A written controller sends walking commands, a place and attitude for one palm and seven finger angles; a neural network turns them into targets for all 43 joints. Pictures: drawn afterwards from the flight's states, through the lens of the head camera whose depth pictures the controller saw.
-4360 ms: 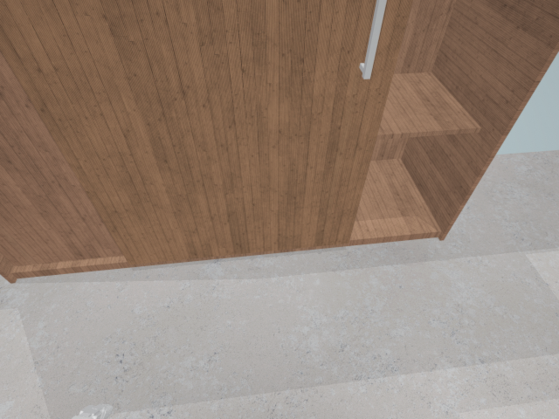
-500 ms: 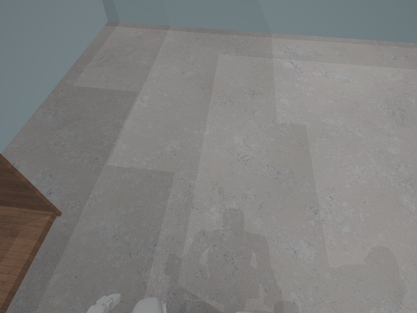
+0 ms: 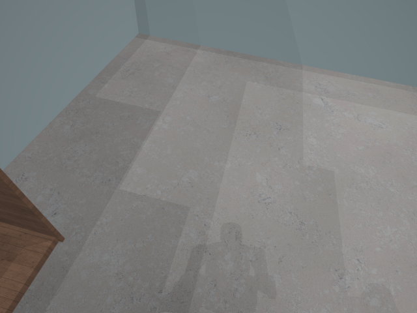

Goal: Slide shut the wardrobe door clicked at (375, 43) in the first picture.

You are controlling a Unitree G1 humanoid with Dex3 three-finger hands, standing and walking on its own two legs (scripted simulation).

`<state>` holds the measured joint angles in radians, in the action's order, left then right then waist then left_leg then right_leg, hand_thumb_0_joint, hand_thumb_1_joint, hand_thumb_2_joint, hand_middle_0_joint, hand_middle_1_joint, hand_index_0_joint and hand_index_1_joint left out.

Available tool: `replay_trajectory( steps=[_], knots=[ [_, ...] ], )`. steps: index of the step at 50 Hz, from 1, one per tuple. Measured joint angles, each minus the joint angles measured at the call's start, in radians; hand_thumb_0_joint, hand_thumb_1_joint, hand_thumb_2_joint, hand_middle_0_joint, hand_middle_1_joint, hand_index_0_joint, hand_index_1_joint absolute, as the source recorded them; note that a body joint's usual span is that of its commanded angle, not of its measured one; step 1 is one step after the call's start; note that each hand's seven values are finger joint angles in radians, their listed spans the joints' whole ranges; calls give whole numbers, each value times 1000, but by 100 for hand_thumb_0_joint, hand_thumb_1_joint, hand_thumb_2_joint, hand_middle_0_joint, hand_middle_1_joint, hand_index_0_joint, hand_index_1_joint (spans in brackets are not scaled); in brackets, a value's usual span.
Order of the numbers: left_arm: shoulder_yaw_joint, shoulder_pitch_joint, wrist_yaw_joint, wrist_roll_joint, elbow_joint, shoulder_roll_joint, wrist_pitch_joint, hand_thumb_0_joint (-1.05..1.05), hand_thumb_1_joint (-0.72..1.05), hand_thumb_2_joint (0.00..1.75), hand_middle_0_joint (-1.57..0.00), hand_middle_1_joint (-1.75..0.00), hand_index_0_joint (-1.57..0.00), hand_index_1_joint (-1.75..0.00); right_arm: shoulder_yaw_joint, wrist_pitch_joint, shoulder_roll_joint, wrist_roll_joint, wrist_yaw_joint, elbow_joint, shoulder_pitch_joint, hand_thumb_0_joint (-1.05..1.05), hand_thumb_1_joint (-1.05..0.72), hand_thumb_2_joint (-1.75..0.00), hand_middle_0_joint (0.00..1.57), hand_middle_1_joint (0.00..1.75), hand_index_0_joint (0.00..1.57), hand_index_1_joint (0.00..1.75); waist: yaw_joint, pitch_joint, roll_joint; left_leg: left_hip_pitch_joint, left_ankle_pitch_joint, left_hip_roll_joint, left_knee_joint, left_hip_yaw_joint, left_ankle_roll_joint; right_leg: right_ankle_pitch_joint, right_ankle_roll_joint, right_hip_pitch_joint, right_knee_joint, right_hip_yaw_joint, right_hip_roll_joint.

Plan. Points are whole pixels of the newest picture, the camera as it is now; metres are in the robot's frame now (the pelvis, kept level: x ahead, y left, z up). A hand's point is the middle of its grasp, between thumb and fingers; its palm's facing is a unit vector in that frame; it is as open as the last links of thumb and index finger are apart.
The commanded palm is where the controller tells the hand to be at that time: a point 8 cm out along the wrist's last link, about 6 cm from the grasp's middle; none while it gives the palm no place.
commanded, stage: turn to face it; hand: left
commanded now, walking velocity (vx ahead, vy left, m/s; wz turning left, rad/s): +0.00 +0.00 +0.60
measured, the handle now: out of the picture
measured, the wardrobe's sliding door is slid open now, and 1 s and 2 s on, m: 0.44 0.44 0.44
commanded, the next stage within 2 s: none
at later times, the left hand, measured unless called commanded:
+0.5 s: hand out of the picture +0.10 +0.17 -0.13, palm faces +0.31 -0.91 -0.27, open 7.4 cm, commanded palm none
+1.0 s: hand out of the picture -0.06 +0.21 -0.16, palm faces +0.62 -0.74 -0.28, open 7.4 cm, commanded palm none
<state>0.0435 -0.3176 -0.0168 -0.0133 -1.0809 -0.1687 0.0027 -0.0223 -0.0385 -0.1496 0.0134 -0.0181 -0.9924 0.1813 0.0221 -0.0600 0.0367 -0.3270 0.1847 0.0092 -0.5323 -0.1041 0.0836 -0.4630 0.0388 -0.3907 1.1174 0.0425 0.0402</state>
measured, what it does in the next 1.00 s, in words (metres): steps on the spot, turning left: right foot, then left foot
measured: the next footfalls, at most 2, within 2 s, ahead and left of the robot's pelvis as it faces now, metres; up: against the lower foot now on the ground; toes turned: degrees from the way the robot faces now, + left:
right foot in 0.38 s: +0.10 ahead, -0.16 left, +0.00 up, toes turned +13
left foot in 0.78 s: +0.01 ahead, +0.11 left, +0.00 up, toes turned +36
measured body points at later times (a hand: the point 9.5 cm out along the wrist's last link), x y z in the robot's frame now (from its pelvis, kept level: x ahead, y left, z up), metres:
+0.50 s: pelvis +0.04 -0.05 +0.01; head +0.06 -0.07 +0.45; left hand +0.08 +0.21 -0.11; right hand +0.15 -0.30 -0.15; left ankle +0.02 +0.06 -0.66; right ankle +0.06 -0.17 -0.73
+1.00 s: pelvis +0.03 -0.02 +0.00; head +0.05 +0.02 +0.45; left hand -0.09 +0.24 -0.14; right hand +0.28 -0.15 -0.12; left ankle -0.02 +0.08 -0.73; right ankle +0.11 -0.14 -0.67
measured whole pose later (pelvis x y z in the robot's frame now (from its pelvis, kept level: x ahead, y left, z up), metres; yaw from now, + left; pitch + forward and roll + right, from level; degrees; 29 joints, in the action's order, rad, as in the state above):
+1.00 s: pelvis +0.03 -0.02 +0.00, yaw +37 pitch +1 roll +0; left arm 0.08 -0.21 -0.01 -0.01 -0.90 -0.29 -0.06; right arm -0.05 0.02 -0.24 0.02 0.01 -0.87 0.13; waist 0.01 -0.09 0.03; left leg -0.31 0.25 0.01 -0.54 0.01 0.02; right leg -0.44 0.09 -0.48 1.02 0.03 0.10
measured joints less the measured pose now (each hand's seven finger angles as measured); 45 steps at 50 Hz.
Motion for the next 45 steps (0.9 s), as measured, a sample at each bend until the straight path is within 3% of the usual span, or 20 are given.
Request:
replay_trajectory(
  steps=[4, 9, 15, 18, 19, 22, 25, 27, 30, 34, 38, 39, 41, 43, 45],
  knots=[
    [15, 59, 2, -6, 58, 2, -17, 1, 91, 90, -20, -30, -20, -30, -12, 28, -23, 4, 6, -11, 43, -1, -94, -89, 20, 30, 20, 30, -16, 12, -4, 12, -28, 29, 58, 39, 9, 87, 21, -94, -45, -30, 38],
    [31, 121, 1, -7, 109, -11, -34, 0, 91, 90, -20, -30, -20, -30, -26, 50, -28, 8, 14, -10, 87, 0, -92, -89, 20, 30, 20, 30, -44, 32, -12, 3, -38, 50, 77, 97, 1, 124, 40, -116, -122, -51, 40],
    [33, 179, -3, 1, 159, -26, -42, 0, 91, 90, -20, -30, -20, -30, -43, 62, -33, 14, 17, 10, 107, 0, -91, -89, 20, 30, 20, 30, -80, 39, -42, -27, -33, 62, 53, 173, -24, 65, 34, -29, -310, -51, -7],
    [25, 191, -5, 7, 189, -26, -29, 0, 91, 90, -20, -30, -20, -30, -53, 71, -44, 11, 18, 23, 111, 0, -91, -90, 20, 30, 20, 30, -85, 44, -59, -53, -20, 75, 16, 213, -47, 129, 22, 74, -516, -44, -31],
    [21, 189, -6, 5, 200, -27, -20, 0, 91, 90, -20, -30, -20, -30, -57, 73, -49, 6, 21, 29, 114, 1, -91, -90, 20, 30, 20, 30, -79, 49, -61, -71, -4, 81, -16, 219, -56, 159, 2, 109, -592, -40, -29],
    [7, 182, -10, -1, 210, -13, -12, 0, 91, 90, -20, -30, -20, -30, -71, 90, -71, 9, 22, 34, 97, 1, -91, -90, 20, 30, 20, 30, -75, 37, -81, -155, 213, 70, -276, 179, -97, 171, -39, 129, -585, 1, -21],
    [0, 163, -12, -3, 212, -9, -14, 0, 91, 90, -20, -30, -20, -30, -77, 100, -90, 12, 31, 50, 78, 1, -91, -90, 20, 30, 20, 30, -76, 26, -73, -220, 220, 34, -525, 115, -126, 171, -43, 170, -610, 39, 11],
    [-3, 155, -11, -5, 209, -8, -13, 0, 91, 90, -20, -30, -20, -30, -78, 104, -100, 12, 36, 60, 63, 1, -91, -90, 20, 30, 19, 30, -75, 15, -64, -230, 207, 2, -586, 91, -143, 168, -41, 190, -617, 67, 32],
    [-7, 138, -7, -10, 205, -10, -13, 1, 91, 90, -20, -30, -20, -30, -77, 113, -111, 11, 41, 70, 34, 1, -91, -90, 19, 30, 19, 30, -64, -3, -47, -206, 210, -35, -550, 71, -156, 157, -34, 204, -612, 103, 65],
    [-7, 112, 0, -15, 196, -25, -19, 1, 91, 90, -20, -30, -20, -30, -68, 116, -121, 8, 46, 83, -14, 1, -91, -90, 19, 30, 19, 30, -40, -28, -24, -132, 222, -57, -381, 48, -156, 134, -17, 201, -581, 148, 106],
    [6, 78, 5, -12, 184, -59, -29, 1, 91, 90, -20, -30, -20, -30, -54, 99, -125, 6, 49, 109, -50, 1, -91, -90, 19, 30, 19, 30, -17, -41, 1, -16, 146, -48, -136, 10, -135, 84, 14, 177, -500, 193, 148],
    [11, 63, 7, -8, 184, -69, -33, 1, 91, 90, -20, -30, -20, -30, -51, 89, -131, 7, 51, 121, -53, 1, -91, -90, 19, 30, 19, 30, -13, -34, 0, 13, 89, -47, -70, 8, -104, 64, 22, 150, -444, 198, 157],
    [24, 65, 5, -3, 172, -101, -53, 1, 91, 90, -20, -30, -20, -30, -47, 68, -118, 5, 48, 130, -73, 1, -91, -90, 19, 30, 19, 30, -7, -47, 27, -13, 114, -28, -110, 15, -63, -56, 38, 63, -247, 121, 151],
    [35, 71, 0, -1, 159, -119, -71, 1, 91, 90, -20, -30, -20, -30, -38, 56, -107, 4, 41, 136, -77, 0, -91, -90, 19, 30, 19, 30, -4, -48, 30, -18, 130, -25, -115, 33, -58, -87, 46, -15, -83, 59, 112],
    [41, 80, 2, 0, 155, -128, -74, 1, 91, 90, -20, -30, -20, -30, -32, 54, -98, 7, 32, 137, -72, 0, -91, -90, 20, 30, 20, 30, -7, -44, 23, -6, 112, -19, -83, 56, -64, -45, 51, -65, -9, 28, 87]
  ],
)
